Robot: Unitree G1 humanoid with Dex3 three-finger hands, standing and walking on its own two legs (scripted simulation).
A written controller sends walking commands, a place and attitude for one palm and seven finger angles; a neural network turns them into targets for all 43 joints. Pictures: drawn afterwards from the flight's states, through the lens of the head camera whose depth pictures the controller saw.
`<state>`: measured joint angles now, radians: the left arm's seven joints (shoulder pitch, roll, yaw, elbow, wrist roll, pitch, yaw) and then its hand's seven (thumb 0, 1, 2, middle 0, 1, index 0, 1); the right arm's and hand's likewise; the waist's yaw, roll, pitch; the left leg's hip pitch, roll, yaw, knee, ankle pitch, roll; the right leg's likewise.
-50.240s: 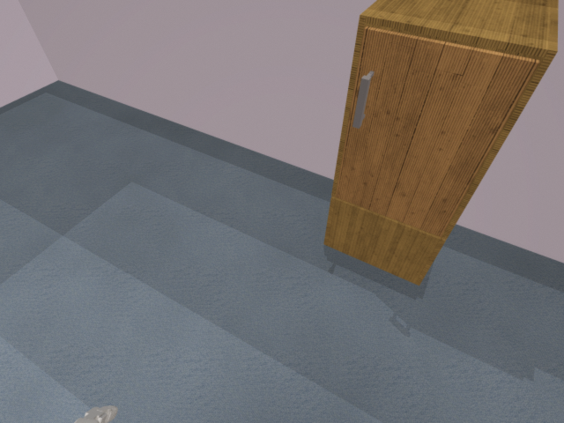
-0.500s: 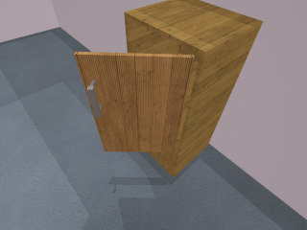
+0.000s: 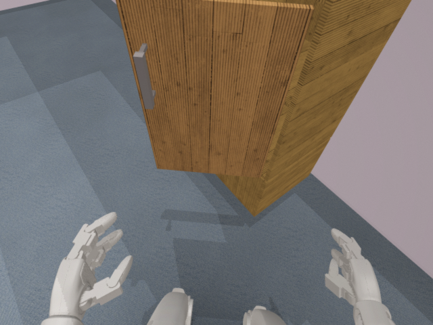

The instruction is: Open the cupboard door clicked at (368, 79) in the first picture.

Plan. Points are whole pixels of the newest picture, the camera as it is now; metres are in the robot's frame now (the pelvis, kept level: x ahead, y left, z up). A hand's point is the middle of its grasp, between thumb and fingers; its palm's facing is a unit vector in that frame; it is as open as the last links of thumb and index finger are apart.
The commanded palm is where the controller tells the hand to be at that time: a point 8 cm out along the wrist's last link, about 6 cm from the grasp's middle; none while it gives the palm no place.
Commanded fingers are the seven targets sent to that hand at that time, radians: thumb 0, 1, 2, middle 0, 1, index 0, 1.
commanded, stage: raise the hand with hooked fingers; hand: left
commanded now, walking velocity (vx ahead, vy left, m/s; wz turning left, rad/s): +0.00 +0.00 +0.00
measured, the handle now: (146, 77) +0.62 +0.24 +0.08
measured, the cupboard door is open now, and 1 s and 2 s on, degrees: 48 48 48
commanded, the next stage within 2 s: move the hooked fingers beside the handle in 1.60 s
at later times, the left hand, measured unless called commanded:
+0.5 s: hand (86, 222) +0.25 +0.24 +0.07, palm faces +0.07 -0.99 -0.11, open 12.1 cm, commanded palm +0.23 +0.29 +0.07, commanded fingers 0.00 -0.29 0.39 -0.28 -1.07 -0.28 -1.07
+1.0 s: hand (61, 193) +0.29 +0.29 +0.09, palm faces +0.03 -1.00 -0.06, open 13.9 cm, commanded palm +0.27 +0.35 +0.09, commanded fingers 0.00 -0.50 0.30 -0.30 -1.20 -0.30 -1.20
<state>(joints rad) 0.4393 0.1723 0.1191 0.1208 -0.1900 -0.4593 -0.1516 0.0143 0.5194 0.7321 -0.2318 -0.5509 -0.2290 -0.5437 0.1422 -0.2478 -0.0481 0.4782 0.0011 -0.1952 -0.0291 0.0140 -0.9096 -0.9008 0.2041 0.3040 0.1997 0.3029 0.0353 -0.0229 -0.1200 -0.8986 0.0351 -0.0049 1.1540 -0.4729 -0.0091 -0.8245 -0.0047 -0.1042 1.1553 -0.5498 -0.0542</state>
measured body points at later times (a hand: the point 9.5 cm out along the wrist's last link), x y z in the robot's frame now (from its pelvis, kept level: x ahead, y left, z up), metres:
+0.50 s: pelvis +0.01 +0.02 +0.01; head +0.07 +0.02 +0.46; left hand +0.24 +0.29 +0.07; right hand +0.14 -0.25 -0.08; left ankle +0.05 +0.13 -0.65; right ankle +0.02 -0.09 -0.65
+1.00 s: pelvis +0.01 +0.03 +0.03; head +0.07 +0.05 +0.48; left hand +0.28 +0.34 +0.09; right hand +0.18 -0.21 -0.05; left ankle +0.05 +0.13 -0.65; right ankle +0.02 -0.09 -0.65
